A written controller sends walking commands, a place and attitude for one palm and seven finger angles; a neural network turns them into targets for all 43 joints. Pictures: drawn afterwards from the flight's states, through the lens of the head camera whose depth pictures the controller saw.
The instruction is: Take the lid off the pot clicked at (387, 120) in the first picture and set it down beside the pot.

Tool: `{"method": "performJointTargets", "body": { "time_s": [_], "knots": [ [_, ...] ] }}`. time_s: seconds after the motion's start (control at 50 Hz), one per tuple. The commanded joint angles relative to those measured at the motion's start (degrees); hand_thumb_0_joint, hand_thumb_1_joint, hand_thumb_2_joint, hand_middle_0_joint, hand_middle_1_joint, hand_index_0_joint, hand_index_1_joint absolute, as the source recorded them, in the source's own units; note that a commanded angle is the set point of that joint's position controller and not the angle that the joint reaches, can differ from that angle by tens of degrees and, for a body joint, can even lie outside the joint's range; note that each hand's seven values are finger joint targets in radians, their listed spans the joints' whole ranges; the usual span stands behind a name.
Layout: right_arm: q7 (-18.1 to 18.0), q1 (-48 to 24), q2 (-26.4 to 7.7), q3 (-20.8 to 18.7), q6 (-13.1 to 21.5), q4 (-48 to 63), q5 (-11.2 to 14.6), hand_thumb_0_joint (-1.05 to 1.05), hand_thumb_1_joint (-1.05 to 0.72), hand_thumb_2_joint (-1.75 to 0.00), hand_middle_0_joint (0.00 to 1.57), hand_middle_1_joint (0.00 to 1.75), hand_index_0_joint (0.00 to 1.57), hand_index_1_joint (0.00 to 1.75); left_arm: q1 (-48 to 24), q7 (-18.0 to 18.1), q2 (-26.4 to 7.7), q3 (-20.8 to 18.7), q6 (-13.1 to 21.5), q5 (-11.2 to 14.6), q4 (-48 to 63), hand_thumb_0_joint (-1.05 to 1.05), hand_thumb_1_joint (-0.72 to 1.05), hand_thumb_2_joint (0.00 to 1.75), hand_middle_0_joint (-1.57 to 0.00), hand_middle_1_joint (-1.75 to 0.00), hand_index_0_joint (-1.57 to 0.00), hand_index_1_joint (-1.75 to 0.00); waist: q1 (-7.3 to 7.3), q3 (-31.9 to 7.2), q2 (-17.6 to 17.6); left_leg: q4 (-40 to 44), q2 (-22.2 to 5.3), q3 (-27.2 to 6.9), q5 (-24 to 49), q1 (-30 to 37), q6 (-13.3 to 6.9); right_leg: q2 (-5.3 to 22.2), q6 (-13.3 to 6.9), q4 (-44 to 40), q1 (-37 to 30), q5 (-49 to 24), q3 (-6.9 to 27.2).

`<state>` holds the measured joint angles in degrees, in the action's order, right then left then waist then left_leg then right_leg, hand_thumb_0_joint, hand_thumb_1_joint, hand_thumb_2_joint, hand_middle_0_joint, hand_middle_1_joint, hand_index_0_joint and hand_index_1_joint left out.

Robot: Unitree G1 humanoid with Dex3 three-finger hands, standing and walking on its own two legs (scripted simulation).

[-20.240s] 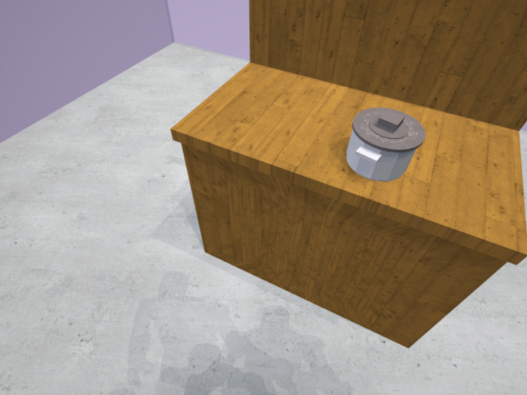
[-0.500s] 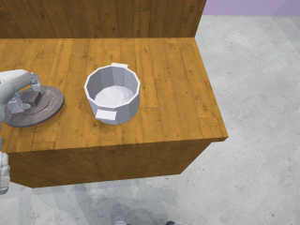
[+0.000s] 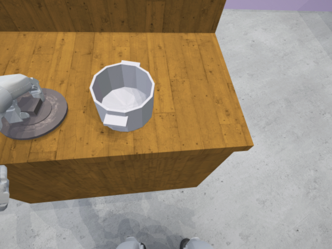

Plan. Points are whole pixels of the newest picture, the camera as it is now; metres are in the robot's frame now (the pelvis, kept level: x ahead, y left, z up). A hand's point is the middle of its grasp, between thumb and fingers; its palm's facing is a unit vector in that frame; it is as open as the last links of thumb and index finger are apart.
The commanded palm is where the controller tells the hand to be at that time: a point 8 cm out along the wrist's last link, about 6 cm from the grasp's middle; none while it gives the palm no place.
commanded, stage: open the fingers wide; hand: left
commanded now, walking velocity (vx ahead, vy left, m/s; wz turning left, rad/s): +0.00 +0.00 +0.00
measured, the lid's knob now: (29, 106) +0.47 +0.33 +0.00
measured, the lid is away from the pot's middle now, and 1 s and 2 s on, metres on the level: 0.24 0.25 0.25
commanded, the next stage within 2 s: raise the empty hand in 1.20 s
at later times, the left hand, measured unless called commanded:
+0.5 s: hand (17, 116) +0.43 +0.34 +0.02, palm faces -0.45 -0.13 -0.88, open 8.1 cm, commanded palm +0.45 +0.33 +0.07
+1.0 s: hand (18, 116) +0.43 +0.34 +0.02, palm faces -0.46 -0.10 -0.88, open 10.4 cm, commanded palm +0.45 +0.32 +0.07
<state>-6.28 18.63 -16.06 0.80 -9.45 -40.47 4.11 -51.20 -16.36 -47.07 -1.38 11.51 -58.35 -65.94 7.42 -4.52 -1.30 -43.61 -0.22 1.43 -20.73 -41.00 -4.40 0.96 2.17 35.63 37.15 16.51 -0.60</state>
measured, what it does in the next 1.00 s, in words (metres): stands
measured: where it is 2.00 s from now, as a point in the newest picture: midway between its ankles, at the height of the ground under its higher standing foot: outside the picture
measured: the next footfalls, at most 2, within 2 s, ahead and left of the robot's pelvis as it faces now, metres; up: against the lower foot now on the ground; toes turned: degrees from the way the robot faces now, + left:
none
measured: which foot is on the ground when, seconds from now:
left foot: down 0.00-1.00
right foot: down 0.00-1.00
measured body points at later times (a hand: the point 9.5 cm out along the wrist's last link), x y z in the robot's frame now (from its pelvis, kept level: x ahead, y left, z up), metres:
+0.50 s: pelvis -0.01 +0.01 +0.00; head +0.10 +0.03 +0.43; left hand +0.45 +0.34 +0.07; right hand +0.02 -0.27 -0.12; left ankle -0.01 +0.07 -0.71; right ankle +0.00 -0.17 -0.71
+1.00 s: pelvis -0.01 +0.02 +0.00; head +0.09 +0.05 +0.43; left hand +0.45 +0.34 +0.07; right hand +0.01 -0.26 -0.12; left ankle -0.01 +0.07 -0.71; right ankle +0.00 -0.17 -0.71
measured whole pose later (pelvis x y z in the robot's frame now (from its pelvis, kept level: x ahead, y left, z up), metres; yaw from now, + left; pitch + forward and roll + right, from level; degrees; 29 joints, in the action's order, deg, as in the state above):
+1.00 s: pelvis -0.01 +0.02 +0.00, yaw +0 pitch +17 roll -5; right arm -3.8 18.6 -15.5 -0.2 -11.6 -39.6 3.9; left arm -47.1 -12.2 -42.9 -0.5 10.6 -57.9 -61.4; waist 6.1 -5.4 -1.9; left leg -45.3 0.6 2.1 -21.1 -41.7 -5.8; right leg 1.6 0.4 36.8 37.6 16.7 0.1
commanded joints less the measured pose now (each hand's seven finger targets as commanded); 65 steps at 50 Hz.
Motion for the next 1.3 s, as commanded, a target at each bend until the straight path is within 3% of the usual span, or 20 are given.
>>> {"method": "performJointTargets", "body": {
  "time_s": [0.0, 0.06, 0.08, 0.12, 0.14, 0.2, 0.36, 0.48, 0.56, 0.62, 0.66, 0.68, 0.74, 0.8, 0.88, 1.04, 1.08, 1.1, 1.18, 1.28],
  "knots": [
    [-1.0, 9.1, -11.6, -3.9, 0.4, 2.2, -0.5, 0.0, -0.9, -0.9, 0.2, 0.3, 0.2, 0.3, -24.2, 2.3, -18.1, -3.9, 0.7, 0.7, 10.5, 0.0, 0.63, 1.06, -0.99, -1.09, -0.74, -0.95, 0.92, -25.2, -10.1, 1.3, -0.9, -3.6, 31.8, 28.0, 0.8, -4.5, -4.5, -1.3, 1.8, -11.2, -4.0],
    [-1.1, 9.2, -11.9, -3.5, 0.3, 2.2, -0.4, 0.0, -0.9, -0.9, 0.2, 0.3, 0.2, 0.3, -23.3, 1.9, -16.8, -2.5, 0.5, 1.2, 6.7, 0.0, 0.63, 1.06, -0.99, -1.09, -0.74, -0.95, 1.97, -22.1, -6.5, 0.8, -0.8, -3.0, 27.5, 23.8, 0.3, -4.7, -4.2, -0.8, 2.9, -9.9, -4.1],
    [-0.3, 8.4, -10.9, -3.8, 0.3, 4.4, -0.2, 0.0, -0.9, -0.9, 0.2, 0.3, 0.2, 0.3, -11.5, 1.8, -17.9, -6.7, 1.1, 1.9, 6.2, 0.0, 0.63, 1.06, -0.99, -1.09, -0.74, -0.95, -1.98, -24.0, -6.8, 1.3, 0.1, -3.2, 29.6, 23.5, 0.8, -4.6, -4.8, -0.2, -0.6, -10.7, -4.5],
    [0.0, 7.4, -11.2, -4.4, -0.9, 4.4, -1.1, 0.0, -0.9, -0.9, 0.2, 0.3, 0.2, 0.3, -15.2, 2.3, -18.6, -7.2, 2.7, 1.5, 15.8, 0.0, 0.61, 1.02, -0.95, -1.09, -0.71, -0.96, -1.47, -28.6, -8.7, 1.1, -0.6, -3.2, 33.6, 26.5, 1.0, -4.6, -4.9, -0.4, -1.7, -13.4, -3.8],
    [0.2, 7.2, -11.0, -4.6, -1.2, 4.1, -1.1, 0.0, -0.9, -0.9, 0.2, 0.3, 0.2, 0.3, -16.4, 2.7, -18.1, -6.7, 3.0, 1.1, 16.5, 0.0, 0.6, 1.0, -0.94, -1.08, -0.7, -0.96, -1.15, -28.6, -10.7, 0.8, -0.8, -3.6, 36.9, 28.5, 1.4, -4.6, -5.0, -0.2, 0.1, -13.4, -4.0],
    [0.5, 7.2, -11.4, -4.2, -1.7, 3.7, -0.6, 0.0, -0.9, -0.9, 0.2, 0.3, 0.2, 0.3, -17.2, 4.3, -19.0, -6.7, 1.4, 1.2, 11.8, 0.0, 0.56, 0.95, -0.88, -1.08, -0.67, -0.96, -0.23, -23.0, -6.8, 1.5, -0.8, -3.5, 27.6, 23.9, 0.8, -4.7, -4.6, -0.7, 1.6, -9.1, -4.3],
    [1.0, 6.6, -11.3, -4.2, -1.5, 4.4, -0.5, 0.0, -0.9, -0.9, 0.2, 0.3, 0.2, 0.3, -18.4, 6.1, -20.5, -7.8, 0.5, 0.3, 14.8, 0.0, 0.44, 0.84, -0.75, -1.05, -0.58, -0.96, -1.45, -25.3, -10.7, 2.0, -0.6, -3.8, 28.7, 26.3, 1.3, -4.4, -5.0, -0.4, 0.7, -9.5, -4.1],
    [1.0, 6.3, -11.3, -3.9, -1.2, 5.0, -0.3, 0.0, -0.9, -0.9, 0.2, 0.3, 0.2, 0.3, -15.6, 6.1, -17.9, -5.9, -0.3, 0.9, 10.1, 0.0, 0.34, 0.78, -0.65, -1.02, -0.52, -0.95, -0.74, -21.9, -5.8, 2.2, -0.4, -3.6, 25.3, 23.1, 0.9, -4.5, -4.6, -0.7, 0.8, -8.7, -4.1],
    [1.0, 6.4, -11.2, -4.1, -1.0, 5.2, -0.4, 0.0, -0.9, -0.9, 0.2, 0.3, 0.2, 0.3, -16.9, 6.0, -18.5, -6.2, 0.1, 0.2, 12.9, 0.0, 0.28, 0.75, -0.58, -0.99, -0.48, -0.94, -1.29, -24.6, -10.0, 2.2, -0.7, -4.3, 28.1, 26.6, 1.7, -4.4, -5.0, -0.1, 2.0, -8.1, -4.3],
    [1.2, 6.4, -11.3, -4.2, -1.1, 5.0, -0.4, 0.0, -0.9, -0.9, 0.2, 0.3, 0.2, 0.3, -16.7, 5.6, -15.3, -4.1, -0.3, 1.0, 11.5, 0.0, 0.23, 0.72, -0.54, -0.97, -0.45, -0.93, -0.54, -22.1, -6.4, 2.2, -0.8, -4.1, 25.3, 24.8, 1.2, -4.5, -4.7, -0.8, 2.6, -7.2, -4.2],
    [1.1, 6.7, -11.4, -4.4, -1.2, 4.9, -0.4, 0.0, -0.9, -0.9, 0.2, 0.3, 0.2, 0.3, -19.5, 5.6, -16.6, -4.8, 0.0, 0.9, 15.0, 0.0, 0.19, 0.7, -0.51, -0.96, -0.44, -0.92, -0.81, -25.4, -10.0, 2.3, -1.1, -4.8, 29.5, 28.2, 1.7, -4.3, -4.9, -0.5, 2.5, -8.4, -4.1],
    [1.1, 7.0, -10.9, -4.5, -1.1, 4.8, -0.5, 0.0, -0.9, -0.9, 0.2, 0.3, 0.2, 0.3, -18.1, 5.5, -14.4, -3.5, -0.1, 0.8, 13.9, 0.0, 0.18, 0.69, -0.49, -0.95, -0.43, -0.92, -0.58, -25.4, -9.3, 1.9, -1.0, -4.9, 31.1, 28.8, 1.9, -4.5, -4.8, -0.5, 3.3, -8.5, -4.3],
    [1.2, 6.8, -11.2, -4.5, -1.2, 4.7, -0.6, 0.0, -0.9, -0.9, 0.2, 0.3, 0.2, 0.3, -18.1, 5.6, -16.0, -5.1, 0.4, 1.2, 14.7, 0.0, 0.13, 0.66, -0.44, -0.94, -0.4, -0.91, -1.03, -25.5, -8.8, 2.0, -1.1, -5.1, 32.1, 28.7, 2.0, -4.4, -5.0, -0.6, 2.5, -9.4, -4.1],
    [1.4, 6.9, -11.4, -4.5, -1.4, 4.0, -0.4, 0.0, -0.9, -0.9, 0.2, 0.3, 0.2, 0.3, -18.6, 5.6, -12.5, -2.1, -0.4, 1.6, 12.2, 0.0, 0.08, 0.63, -0.39, -0.92, -0.37, -0.91, 0.04, -21.3, -6.8, 2.5, -1.3, -4.9, 26.8, 26.3, 1.6, -4.5, -4.8, -1.3, 4.2, -6.8, -4.1],
    [1.5, 7.3, -10.9, -4.9, -1.3, 4.0, -0.7, 0.0, -0.9, -0.9, 0.2, 0.3, 0.2, 0.3, -19.6, 6.0, -12.0, -2.4, -0.3, 1.3, 16.0, 0.0, 0.02, 0.59, -0.33, -0.9, -0.33, -0.9, -0.63, -25.4, -9.6, 2.5, -1.6, -6.3, 33.1, 31.3, 2.7, -4.5, -5.1, -1.0, 4.5, -7.9, -4.4],
    [1.8, 6.8, -11.0, -4.8, -1.1, 4.5, -0.8, 0.0, -0.9, -0.9, 0.2, 0.3, 0.2, 0.3, -19.6, 8.5, -15.5, -5.6, -1.0, 0.5, 17.2, 0.0, 0.01, 0.6, -0.33, -0.89, -0.33, -0.89, -1.56, -27.0, -10.3, 3.4, -1.3, -6.2, 34.2, 31.4, 3.1, -4.3, -5.3, -1.2, 1.5, -10.0, -4.0],
    [2.4, 6.7, -10.5, -4.7, -1.2, 4.4, -0.8, 0.0, -0.9, -0.9, 0.2, 0.3, 0.2, 0.3, -15.1, 8.5, -10.7, -2.6, -1.8, 1.0, 11.7, 0.0, 0.01, 0.61, -0.34, -0.89, -0.34, -0.89, -0.96, -23.1, -8.1, 3.2, -1.3, -5.8, 32.9, 29.8, 3.1, -4.6, -4.9, -1.4, 3.2, -8.7, -4.4],
    [2.6, 6.4, -11.0, -4.5, -1.3, 4.3, -0.6, 0.0, -0.9, -0.9, 0.2, 0.3, 0.2, 0.3, -14.9, 8.5, -12.3, -3.5, -2.2, 1.4, 10.4, 0.0, 0.0, 0.62, -0.34, -0.88, -0.34, -0.88, -1.28, -21.0, -6.0, 3.5, -1.2, -5.2, 29.4, 26.9, 2.5, -4.4, -4.9, -1.7, 2.1, -8.4, -4.1],
    [2.4, 6.6, -10.8, -4.9, -1.3, 4.9, -0.7, 0.0, -0.9, -0.9, 0.2, 0.3, 0.2, 0.3, -19.0, 8.5, -13.6, -4.0, -1.7, 0.3, 16.9, 0.0, -0.01, 0.64, -0.34, -0.87, -0.34, -0.87, -1.37, -26.8, -10.1, 3.7, -1.3, -6.3, 33.7, 32.2, 3.3, -4.5, -5.2, -1.5, 1.2, -9.5, -4.0],
    [2.2, 6.7, -11.3, -4.7, -1.0, 4.0, -0.6, 0.0, -0.9, -0.9, 0.2, 0.3, 0.2, 0.3, -20.0, 8.3, -11.3, -1.7, -2.1, 1.0, 13.3, 0.0, -0.01, 0.65, -0.35, -0.86, -0.35, -0.86, -0.18, -21.2, -7.0, 4.7, -1.2, -5.7, 25.0, 27.9, 2.1, -4.2, -5.0, -2.5, 2.8, -6.2, -3.9]
  ]
}}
